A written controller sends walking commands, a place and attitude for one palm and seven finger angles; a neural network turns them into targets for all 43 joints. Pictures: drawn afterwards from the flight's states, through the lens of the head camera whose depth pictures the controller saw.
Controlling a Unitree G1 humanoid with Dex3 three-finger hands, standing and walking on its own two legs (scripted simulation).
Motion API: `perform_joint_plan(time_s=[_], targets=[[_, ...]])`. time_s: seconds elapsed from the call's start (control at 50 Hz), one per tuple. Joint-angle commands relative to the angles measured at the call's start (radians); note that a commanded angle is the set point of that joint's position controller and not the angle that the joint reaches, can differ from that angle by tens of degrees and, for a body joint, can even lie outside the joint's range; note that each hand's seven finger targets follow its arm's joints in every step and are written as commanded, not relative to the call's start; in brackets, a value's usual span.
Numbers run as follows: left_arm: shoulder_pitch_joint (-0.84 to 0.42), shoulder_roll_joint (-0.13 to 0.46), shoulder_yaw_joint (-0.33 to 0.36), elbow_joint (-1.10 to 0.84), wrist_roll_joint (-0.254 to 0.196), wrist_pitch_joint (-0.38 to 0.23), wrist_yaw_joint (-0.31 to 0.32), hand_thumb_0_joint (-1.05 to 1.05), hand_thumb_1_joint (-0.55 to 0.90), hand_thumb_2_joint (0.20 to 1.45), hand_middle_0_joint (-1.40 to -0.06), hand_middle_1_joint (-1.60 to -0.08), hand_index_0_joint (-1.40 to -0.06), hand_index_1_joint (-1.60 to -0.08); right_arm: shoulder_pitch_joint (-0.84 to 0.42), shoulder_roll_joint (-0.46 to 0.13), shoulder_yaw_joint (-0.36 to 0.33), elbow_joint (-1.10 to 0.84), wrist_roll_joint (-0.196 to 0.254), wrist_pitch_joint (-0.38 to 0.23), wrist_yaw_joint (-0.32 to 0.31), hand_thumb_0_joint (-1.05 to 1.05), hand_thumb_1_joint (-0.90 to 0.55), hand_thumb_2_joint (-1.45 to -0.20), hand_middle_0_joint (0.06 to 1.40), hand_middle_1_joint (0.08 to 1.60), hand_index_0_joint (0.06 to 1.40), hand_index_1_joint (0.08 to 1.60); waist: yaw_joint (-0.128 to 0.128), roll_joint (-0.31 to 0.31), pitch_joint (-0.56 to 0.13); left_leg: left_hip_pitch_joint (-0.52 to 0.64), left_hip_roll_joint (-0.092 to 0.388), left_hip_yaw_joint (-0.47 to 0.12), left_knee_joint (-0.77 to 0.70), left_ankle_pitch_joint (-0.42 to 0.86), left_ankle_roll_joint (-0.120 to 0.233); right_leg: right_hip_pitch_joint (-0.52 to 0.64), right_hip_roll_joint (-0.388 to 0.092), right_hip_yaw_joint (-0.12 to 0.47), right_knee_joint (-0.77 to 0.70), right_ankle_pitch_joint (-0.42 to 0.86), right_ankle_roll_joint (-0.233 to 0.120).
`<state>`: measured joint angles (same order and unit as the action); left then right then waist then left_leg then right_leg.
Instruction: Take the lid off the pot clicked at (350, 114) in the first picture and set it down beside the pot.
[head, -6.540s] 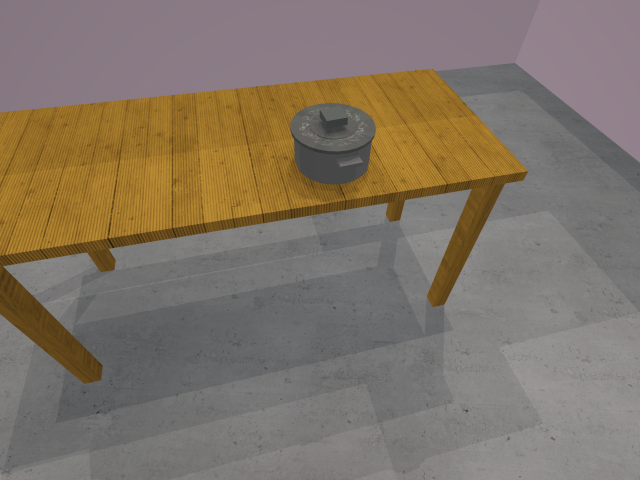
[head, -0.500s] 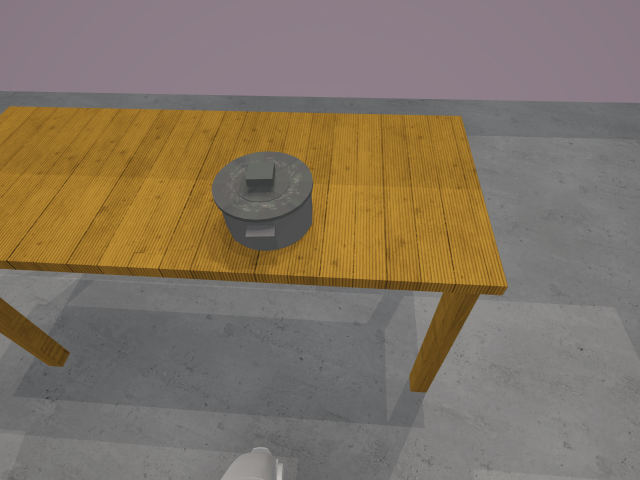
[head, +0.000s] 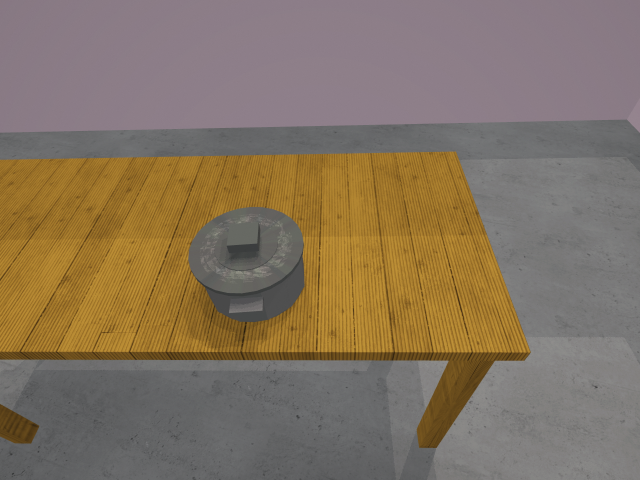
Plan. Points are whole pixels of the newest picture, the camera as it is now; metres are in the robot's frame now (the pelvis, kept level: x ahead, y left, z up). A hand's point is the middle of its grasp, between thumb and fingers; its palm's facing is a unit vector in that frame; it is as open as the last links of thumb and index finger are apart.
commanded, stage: come to a stop and stand still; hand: left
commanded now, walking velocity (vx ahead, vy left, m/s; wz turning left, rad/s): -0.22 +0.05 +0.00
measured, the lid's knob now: (244, 237) +0.48 +0.15 +0.01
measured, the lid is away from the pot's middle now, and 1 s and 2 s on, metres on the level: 0.00 0.00 0.00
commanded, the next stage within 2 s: look again from close up in 0.76 s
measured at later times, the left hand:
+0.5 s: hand out of the picture +0.01 +0.19 -0.16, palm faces +0.00 -0.96 -0.27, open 7.4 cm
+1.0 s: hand out of the picture -0.01 +0.19 -0.16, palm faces -0.01 -0.98 -0.21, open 7.4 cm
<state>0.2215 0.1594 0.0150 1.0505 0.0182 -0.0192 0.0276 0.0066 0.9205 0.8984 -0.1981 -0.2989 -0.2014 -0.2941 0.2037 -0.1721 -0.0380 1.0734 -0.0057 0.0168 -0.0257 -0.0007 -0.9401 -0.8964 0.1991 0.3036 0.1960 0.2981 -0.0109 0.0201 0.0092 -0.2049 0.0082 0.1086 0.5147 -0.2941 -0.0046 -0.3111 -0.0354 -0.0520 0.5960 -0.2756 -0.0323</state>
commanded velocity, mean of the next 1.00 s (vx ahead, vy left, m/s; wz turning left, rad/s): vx -0.03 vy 0.00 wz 0.00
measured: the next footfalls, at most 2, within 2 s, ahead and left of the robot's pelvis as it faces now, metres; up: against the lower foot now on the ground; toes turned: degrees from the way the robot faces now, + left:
none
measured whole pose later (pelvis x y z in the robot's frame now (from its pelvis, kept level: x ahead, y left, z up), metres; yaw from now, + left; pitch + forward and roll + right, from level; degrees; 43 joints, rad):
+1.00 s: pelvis -0.02 +0.01 +0.01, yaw -1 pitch +0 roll +1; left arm 0.32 0.17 -0.01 1.04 0.01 -0.02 0.03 0.01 0.90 0.90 -0.20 -0.30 -0.20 -0.29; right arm 0.32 -0.15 0.01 1.07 -0.01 -0.02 -0.01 0.01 -0.91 -0.90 0.20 0.30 0.19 0.30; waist 0.00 0.00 0.01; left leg -0.23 0.01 0.06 0.48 -0.26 0.01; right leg -0.24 0.01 -0.02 0.50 -0.28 -0.03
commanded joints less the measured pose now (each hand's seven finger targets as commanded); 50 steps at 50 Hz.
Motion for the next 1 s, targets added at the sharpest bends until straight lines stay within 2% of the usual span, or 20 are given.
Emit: perform_joint_plan(time_s=[0.0,0.08,0.12,0.16,0.18,0.2,0.22,0.26,0.32,0.34,0.36,0.38,0.4,0.44,0.5,0.54,0.56,0.6,0.74,0.98], targets=[[0.059,0.180,0.041,-0.031,-0.002,0.005,0.020,0.000,0.900,0.900,-0.200,-0.300,-0.200,-0.300,0.110,-0.058,-0.015,-0.018,0.000,0.005,-0.003,0.000,-0.900,-0.900,0.200,0.300,0.200,0.300,-0.003,-0.171,-0.059,-0.020,0.037,-0.059,0.053,0.037,-0.028,0.120,-0.236,0.216,-0.165,0.707,-0.113],[0.035,0.186,0.058,-0.041,-0.001,0.021,0.027,0.000,0.900,0.900,-0.200,-0.300,-0.200,-0.300,0.105,-0.064,-0.021,-0.028,0.000,0.014,-0.008,0.000,-0.900,-0.900,0.200,0.300,0.200,0.300,0.011,-0.156,-0.070,-0.054,0.039,-0.071,0.067,-0.004,-0.036,0.159,-0.255,0.222,-0.130,0.770,-0.144],[0.003,0.179,0.061,-0.056,-0.002,0.029,0.026,0.000,0.900,0.900,-0.200,-0.300,-0.200,-0.300,0.139,-0.065,-0.023,-0.021,-0.001,0.012,-0.008,0.000,-0.900,-0.900,0.200,0.300,0.200,0.300,-0.004,-0.095,-0.083,0.026,0.070,-0.086,-0.015,0.219,-0.024,0.106,-0.208,0.172,-0.091,0.643,-0.103],[-0.006,0.131,0.051,-0.072,-0.007,0.037,0.021,0.000,0.900,0.900,-0.200,-0.300,-0.200,-0.300,0.130,-0.105,-0.024,-0.031,-0.012,0.002,-0.011,0.000,-0.900,-0.900,0.200,0.300,0.200,0.300,0.002,0.124,-0.068,0.067,0.200,-0.204,-0.107,0.569,0.048,0.036,-0.068,0.048,0.013,0.349,-0.003],[-0.017,0.106,0.046,-0.070,-0.006,0.041,0.022,0.000,0.900,0.900,-0.200,-0.300,-0.200,-0.300,0.113,-0.114,-0.022,-0.037,-0.011,-0.001,-0.014,0.000,-0.900,-0.900,0.200,0.300,0.200,0.300,0.008,0.181,-0.041,0.042,0.251,-0.245,-0.157,0.686,0.106,0.029,-0.010,0.009,0.093,0.047,0.027],[-0.010,0.098,0.046,-0.065,-0.005,0.047,0.022,0.000,0.900,0.900,-0.200,-0.300,-0.200,-0.300,0.097,-0.114,-0.021,-0.040,-0.012,-0.005,-0.017,0.000,-0.900,-0.900,0.200,0.300,0.200,0.300,0.015,0.184,-0.028,0.023,0.273,-0.257,-0.177,0.705,0.150,0.007,0.009,0.026,0.186,-0.156,0.033],[-0.006,0.097,0.047,-0.058,-0.004,0.054,0.020,0.000,0.900,0.900,-0.200,-0.300,-0.200,-0.300,0.080,-0.114,-0.019,-0.043,-0.015,-0.009,-0.020,0.000,-0.900,-0.900,0.200,0.300,0.200,0.300,0.020,0.166,-0.013,0.002,0.279,-0.254,-0.185,0.674,0.174,-0.006,0.007,0.051,0.247,-0.223,0.035],[0.014,0.081,0.043,-0.047,-0.004,0.053,0.019,0.000,0.900,0.900,-0.200,-0.300,-0.200,-0.300,0.048,-0.120,-0.017,-0.043,-0.019,-0.011,-0.019,0.000,-0.900,-0.900,0.200,0.300,0.200,0.300,0.036,0.144,0.000,0.013,0.257,-0.231,-0.165,0.656,0.177,-0.009,0.001,0.053,0.203,-0.206,0.034],[0.057,0.077,0.033,-0.021,-0.006,0.035,0.017,0.000,0.900,0.900,-0.200,-0.300,-0.200,-0.300,0.077,-0.122,-0.019,-0.023,-0.011,-0.013,-0.014,0.000,-0.900,-0.900,0.200,0.300,0.200,0.300,0.036,0.102,-0.044,0.074,0.204,-0.191,-0.100,0.573,0.122,0.098,-0.009,0.024,-0.098,-0.001,0.042],[0.076,0.095,0.033,-0.011,-0.006,0.023,0.018,0.000,0.900,0.900,-0.200,-0.300,-0.200,-0.300,0.090,-0.107,-0.018,-0.022,-0.003,-0.016,-0.012,0.000,-0.900,-0.900,0.200,0.300,0.200,0.300,0.031,0.036,-0.043,0.057,0.164,-0.181,-0.058,0.479,0.082,0.148,-0.029,0.068,-0.216,0.164,0.031],[0.156,0.141,0.026,-0.018,0.007,0.003,0.055,0.000,0.900,0.900,-0.200,-0.300,-0.200,-0.300,-0.003,-0.126,-0.023,-0.122,0.021,-0.038,-0.007,0.000,-0.900,-0.900,0.200,0.300,0.200,0.300,0.054,-0.079,-0.012,0.001,0.132,-0.073,0.183,0.464,0.014,0.109,-0.123,0.148,-0.215,0.671,0.038],[0.088,0.173,0.021,-0.069,0.003,-0.014,0.046,0.000,0.900,0.900,-0.200,-0.300,-0.200,-0.300,0.056,-0.055,-0.010,-0.152,0.009,-0.026,0.012,0.000,-0.900,-0.900,0.200,0.300,0.200,0.300,-0.001,-0.189,-0.003,-0.138,0.034,-0.080,0.194,-0.095,0.004,0.121,-0.228,0.241,-0.201,0.606,-0.045],[0.077,0.157,0.018,-0.085,0.004,-0.026,0.040,0.000,0.900,0.900,-0.200,-0.300,-0.200,-0.300,0.065,-0.050,-0.009,-0.138,0.000,-0.010,0.019,0.000,-0.900,-0.900,0.200,0.300,0.200,0.300,0.003,-0.260,-0.072,-0.136,0.040,-0.093,0.241,-0.143,0.011,0.146,-0.214,0.257,-0.207,0.549,-0.092],[0.042,0.166,0.022,-0.115,0.005,-0.027,0.035,0.000,0.900,0.900,-0.200,-0.300,-0.200,-0.300,0.083,-0.042,-0.009,-0.140,0.002,-0.003,0.020,0.000,-0.900,-0.900,0.200,0.300,0.200,0.300,-0.014,-0.144,-0.103,-0.101,0.025,-0.087,0.240,-0.120,0.002,0.130,-0.210,0.253,-0.198,0.420,-0.144],[0.019,0.165,0.015,-0.138,0.001,-0.013,0.031,0.000,0.900,0.900,-0.200,-0.300,-0.200,-0.300,0.133,-0.047,-0.004,-0.134,-0.001,-0.010,0.020,0.000,-0.900,-0.900,0.200,0.300,0.200,0.300,-0.048,-0.091,-0.007,0.033,0.015,-0.077,0.018,-0.013,0.002,-0.067,-0.140,0.211,-0.192,0.065,-0.079],[0.032,0.141,0.008,-0.140,-0.004,-0.002,0.021,0.000,0.900,0.900,-0.200,-0.300,-0.200,-0.300,0.124,-0.081,0.000,-0.137,-0.009,-0.022,0.017,0.000,-0.900,-0.900,0.200,0.300,0.200,0.300,-0.021,0.009,0.060,-0.002,0.089,-0.157,-0.079,0.004,0.035,-0.114,-0.050,0.158,-0.185,-0.121,-0.019],[0.045,0.134,0.009,-0.140,0.000,0.008,0.021,0.000,0.900,0.900,-0.200,-0.300,-0.200,-0.300,0.105,-0.102,-0.001,-0.144,-0.012,-0.021,0.018,0.000,-0.900,-0.900,0.200,0.300,0.200,0.300,-0.010,0.026,0.102,-0.092,0.105,-0.190,-0.113,-0.098,0.044,-0.095,-0.033,0.143,-0.194,-0.213,-0.013],[0.093,0.132,0.005,-0.123,0.003,0.010,0.018,0.000,0.900,0.900,-0.200,-0.300,-0.200,-0.300,0.079,-0.104,0.004,-0.148,-0.012,-0.023,0.020,0.000,-0.900,-0.900,0.200,0.300,0.200,0.300,0.010,0.017,0.116,-0.152,0.091,-0.199,-0.148,-0.163,0.047,-0.051,-0.023,0.151,-0.195,-0.216,-0.011],[0.113,0.137,0.000,-0.104,-0.001,-0.001,0.008,0.000,0.900,0.900,-0.200,-0.300,-0.200,-0.300,0.126,-0.088,0.019,-0.114,-0.011,-0.037,0.015,0.000,-0.900,-0.900,0.200,0.300,0.200,0.300,0.005,-0.042,0.068,-0.071,0.078,-0.163,-0.145,-0.087,0.038,-0.045,-0.047,0.165,-0.243,-0.185,-0.021],[0.146,0.117,-0.012,-0.038,-0.005,-0.013,0.012,0.000,0.900,0.900,-0.200,-0.300,-0.200,-0.300,0.155,-0.071,0.036,-0.027,0.000,-0.057,0.002,0.000,-0.900,-0.900,0.200,0.300,0.200,0.300,0.015,-0.030,0.029,-0.019,0.092,-0.153,-0.116,0.153,0.034,0.058,-0.062,0.137,-0.199,0.113,-0.019]])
